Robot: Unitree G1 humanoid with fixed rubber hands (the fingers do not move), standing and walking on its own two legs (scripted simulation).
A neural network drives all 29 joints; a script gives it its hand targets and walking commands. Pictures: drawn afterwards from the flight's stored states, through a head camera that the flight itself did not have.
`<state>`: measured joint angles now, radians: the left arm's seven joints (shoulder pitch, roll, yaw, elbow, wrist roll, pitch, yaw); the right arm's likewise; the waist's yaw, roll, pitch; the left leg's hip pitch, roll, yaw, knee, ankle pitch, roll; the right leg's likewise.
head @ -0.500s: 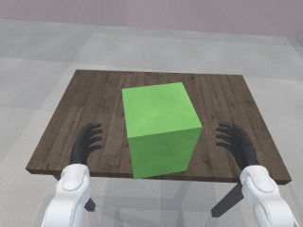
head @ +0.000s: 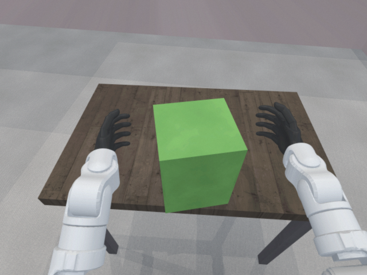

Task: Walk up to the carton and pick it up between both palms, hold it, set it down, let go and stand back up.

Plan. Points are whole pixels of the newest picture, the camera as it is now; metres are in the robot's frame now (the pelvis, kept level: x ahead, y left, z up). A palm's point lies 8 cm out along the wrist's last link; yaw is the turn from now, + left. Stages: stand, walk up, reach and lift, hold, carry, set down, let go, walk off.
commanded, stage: reach and lift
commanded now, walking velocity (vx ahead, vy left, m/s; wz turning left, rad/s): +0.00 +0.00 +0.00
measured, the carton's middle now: (193, 158) +0.39 +0.03 +0.01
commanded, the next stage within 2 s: none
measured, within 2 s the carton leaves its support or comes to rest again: neither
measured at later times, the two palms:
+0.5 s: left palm (108, 118) +0.36 +0.20 +0.17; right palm (275, 104) +0.43 -0.14 +0.17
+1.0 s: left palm (115, 140) +0.37 +0.20 +0.09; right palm (266, 125) +0.43 -0.14 +0.11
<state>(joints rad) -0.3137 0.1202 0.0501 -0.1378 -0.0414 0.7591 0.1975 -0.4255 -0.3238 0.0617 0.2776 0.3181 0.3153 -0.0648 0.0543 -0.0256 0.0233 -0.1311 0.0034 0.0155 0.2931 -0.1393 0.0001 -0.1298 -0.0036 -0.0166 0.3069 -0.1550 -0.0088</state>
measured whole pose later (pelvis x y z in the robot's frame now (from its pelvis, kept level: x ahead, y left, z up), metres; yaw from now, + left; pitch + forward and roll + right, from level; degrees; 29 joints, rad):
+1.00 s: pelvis +0.00 +0.00 +0.00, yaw +0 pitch +0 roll +0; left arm -0.60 0.11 0.09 0.59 -0.04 0.30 0.16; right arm -0.79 -0.28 0.12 0.94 0.37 0.12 -0.03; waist 0.10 -0.02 0.03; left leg -0.16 0.01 0.02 0.33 -0.16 0.00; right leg -0.15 0.01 -0.02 0.31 -0.15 -0.01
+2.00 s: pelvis +0.01 +0.00 +0.00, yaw -1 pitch +6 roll -1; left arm -0.59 -0.06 0.14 0.81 0.04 -0.04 0.23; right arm -0.79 -0.12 0.01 1.15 0.23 -0.11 -0.10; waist 0.12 0.01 -0.08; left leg -0.31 0.03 0.02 0.39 -0.19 0.00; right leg -0.27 0.02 -0.01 0.31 -0.15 -0.01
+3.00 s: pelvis +0.00 +0.00 +0.00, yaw -1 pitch +5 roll -1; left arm -0.59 -0.15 0.37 0.77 0.26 -0.03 0.17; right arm -0.77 0.00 -0.24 1.11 -0.07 -0.10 -0.10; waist 0.10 0.00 -0.08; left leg -0.30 0.03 0.02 0.40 -0.18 0.00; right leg -0.27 0.02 -0.02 0.33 -0.15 -0.01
